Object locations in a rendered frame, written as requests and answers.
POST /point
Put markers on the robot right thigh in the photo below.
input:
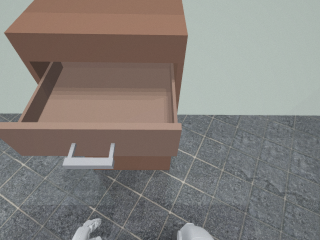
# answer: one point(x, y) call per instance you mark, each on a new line
point(192, 232)

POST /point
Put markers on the drawer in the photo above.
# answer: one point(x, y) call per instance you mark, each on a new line
point(96, 104)

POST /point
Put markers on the left robot hand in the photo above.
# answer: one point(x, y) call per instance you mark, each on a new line
point(83, 232)

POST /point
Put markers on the robot right shin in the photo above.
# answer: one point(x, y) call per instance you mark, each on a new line
point(188, 224)

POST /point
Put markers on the cabinet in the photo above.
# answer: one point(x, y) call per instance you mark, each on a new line
point(104, 31)

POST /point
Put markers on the handle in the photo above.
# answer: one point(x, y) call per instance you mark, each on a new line
point(71, 162)

